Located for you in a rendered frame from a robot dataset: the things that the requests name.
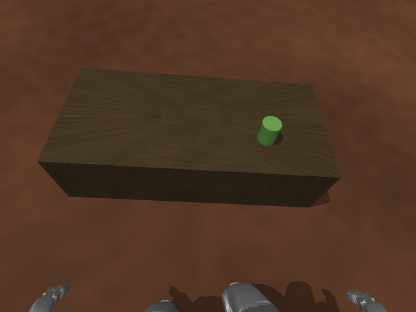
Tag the right robot hand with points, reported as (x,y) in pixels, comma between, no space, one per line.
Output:
(365,302)

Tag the can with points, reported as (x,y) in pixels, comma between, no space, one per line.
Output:
(269,130)

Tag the left robot hand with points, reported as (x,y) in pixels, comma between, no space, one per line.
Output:
(50,298)

